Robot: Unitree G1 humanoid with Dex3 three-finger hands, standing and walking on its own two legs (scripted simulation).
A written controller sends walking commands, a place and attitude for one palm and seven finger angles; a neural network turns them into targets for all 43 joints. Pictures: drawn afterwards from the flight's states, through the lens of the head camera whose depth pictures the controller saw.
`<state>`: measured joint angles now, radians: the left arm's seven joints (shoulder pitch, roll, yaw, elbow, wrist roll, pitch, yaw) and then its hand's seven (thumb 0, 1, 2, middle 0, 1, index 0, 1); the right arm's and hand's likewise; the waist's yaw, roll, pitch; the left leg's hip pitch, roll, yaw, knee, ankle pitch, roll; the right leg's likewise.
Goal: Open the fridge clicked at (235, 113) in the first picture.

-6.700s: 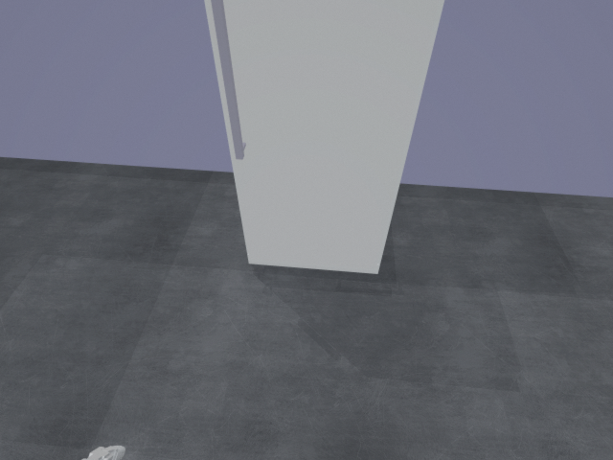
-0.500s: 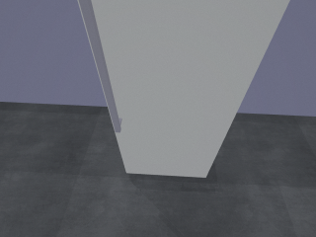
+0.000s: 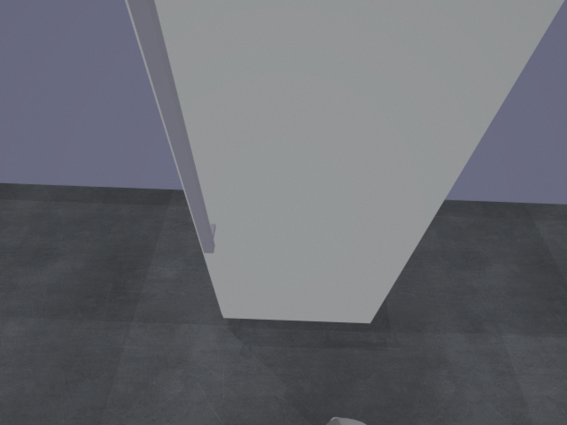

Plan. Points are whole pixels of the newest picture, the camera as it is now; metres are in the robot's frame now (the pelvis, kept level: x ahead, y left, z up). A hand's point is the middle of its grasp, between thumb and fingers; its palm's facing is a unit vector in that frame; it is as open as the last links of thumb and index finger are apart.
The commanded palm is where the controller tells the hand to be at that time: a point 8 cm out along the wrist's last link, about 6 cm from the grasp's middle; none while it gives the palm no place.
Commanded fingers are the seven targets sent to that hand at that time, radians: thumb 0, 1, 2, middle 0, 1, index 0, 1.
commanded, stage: come to a stop and stand still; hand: left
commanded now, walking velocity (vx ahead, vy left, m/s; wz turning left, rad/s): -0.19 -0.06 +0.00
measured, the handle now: (188, 153) +0.49 +0.17 +0.10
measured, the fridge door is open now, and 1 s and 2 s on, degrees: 0 0 0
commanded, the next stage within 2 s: look again from close up in 1.52 s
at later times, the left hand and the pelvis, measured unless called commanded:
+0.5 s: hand out of the picture +0.06 +0.19 -0.18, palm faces +0.08 -0.98 -0.19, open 7.2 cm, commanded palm none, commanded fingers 0.00 0.90 0.90 -0.20 -0.30 -0.20 -0.30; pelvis +0.00 +0.01 +0.00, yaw +1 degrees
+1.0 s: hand out of the picture -0.02 +0.15 -0.17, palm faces +0.03 -0.99 -0.14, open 7.3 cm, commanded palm none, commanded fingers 0.00 0.90 0.90 -0.20 -0.30 -0.20 -0.30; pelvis -0.01 +0.00 +0.00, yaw +1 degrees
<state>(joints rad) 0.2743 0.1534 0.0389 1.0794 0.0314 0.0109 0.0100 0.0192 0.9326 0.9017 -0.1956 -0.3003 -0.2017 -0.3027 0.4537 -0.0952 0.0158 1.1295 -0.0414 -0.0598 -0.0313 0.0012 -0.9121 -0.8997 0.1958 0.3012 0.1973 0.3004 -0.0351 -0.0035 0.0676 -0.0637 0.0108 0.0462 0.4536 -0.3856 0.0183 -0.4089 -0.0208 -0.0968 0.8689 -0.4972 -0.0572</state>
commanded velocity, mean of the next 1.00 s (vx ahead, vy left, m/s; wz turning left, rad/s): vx -0.05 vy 0.01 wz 0.00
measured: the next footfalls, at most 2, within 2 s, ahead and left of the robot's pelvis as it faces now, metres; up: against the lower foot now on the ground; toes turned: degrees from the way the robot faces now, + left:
right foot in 0.10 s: +0.05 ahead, -0.11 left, +0.00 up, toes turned -1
left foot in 0.38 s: +0.07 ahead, +0.12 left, +0.00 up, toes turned +4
